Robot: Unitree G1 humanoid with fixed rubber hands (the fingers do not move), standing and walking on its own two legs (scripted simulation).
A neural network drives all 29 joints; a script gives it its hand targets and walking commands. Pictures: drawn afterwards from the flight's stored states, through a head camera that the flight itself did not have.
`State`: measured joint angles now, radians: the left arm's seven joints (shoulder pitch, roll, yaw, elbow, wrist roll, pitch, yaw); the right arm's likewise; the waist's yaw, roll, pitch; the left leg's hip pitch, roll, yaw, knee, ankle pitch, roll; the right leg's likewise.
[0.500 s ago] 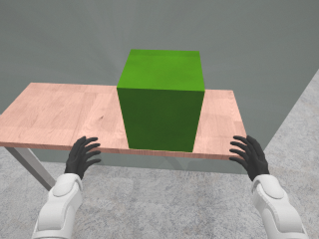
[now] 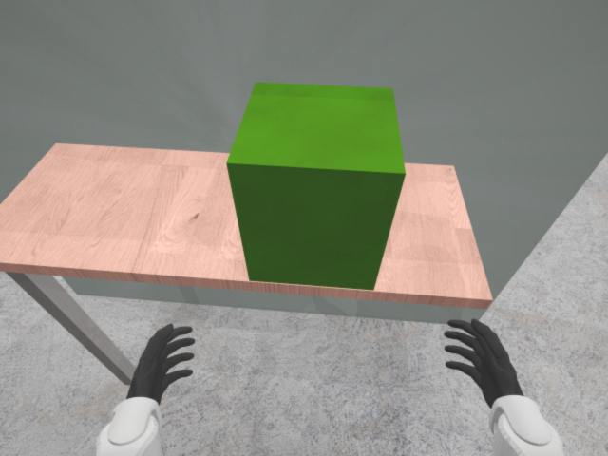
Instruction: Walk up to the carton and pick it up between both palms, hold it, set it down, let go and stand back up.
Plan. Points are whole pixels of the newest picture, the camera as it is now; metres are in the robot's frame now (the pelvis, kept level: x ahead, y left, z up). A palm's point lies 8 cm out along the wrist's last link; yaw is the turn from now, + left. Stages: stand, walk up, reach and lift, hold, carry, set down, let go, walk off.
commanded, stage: set down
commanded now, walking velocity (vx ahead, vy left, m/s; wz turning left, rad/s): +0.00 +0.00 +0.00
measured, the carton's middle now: (316, 190) +0.49 -0.01 +0.08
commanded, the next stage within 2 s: let go in 0.56 s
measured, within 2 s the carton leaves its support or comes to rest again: neither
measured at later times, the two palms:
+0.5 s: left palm (144, 445) +0.16 +0.23 -0.07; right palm (488, 443) +0.16 -0.22 -0.07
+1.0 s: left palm out of the picture +0.14 +0.22 -0.09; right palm out of the picture +0.13 -0.23 -0.09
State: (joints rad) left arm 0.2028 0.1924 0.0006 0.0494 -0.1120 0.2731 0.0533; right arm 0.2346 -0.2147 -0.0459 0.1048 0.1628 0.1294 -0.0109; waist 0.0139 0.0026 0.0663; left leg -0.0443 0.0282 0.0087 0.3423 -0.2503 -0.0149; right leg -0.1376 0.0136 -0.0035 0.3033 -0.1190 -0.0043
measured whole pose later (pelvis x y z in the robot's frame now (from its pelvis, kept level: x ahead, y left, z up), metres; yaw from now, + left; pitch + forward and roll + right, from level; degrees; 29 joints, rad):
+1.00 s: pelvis -0.01 +0.00 +0.00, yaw +0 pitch -5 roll +0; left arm 0.20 0.21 -0.02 0.52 -0.03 0.13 0.04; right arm 0.20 -0.16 -0.06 0.73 -0.03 -0.20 0.03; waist 0.01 0.00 0.10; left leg -0.04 0.03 0.01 0.41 -0.28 -0.02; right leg -0.15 0.02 0.00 0.39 -0.16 -0.01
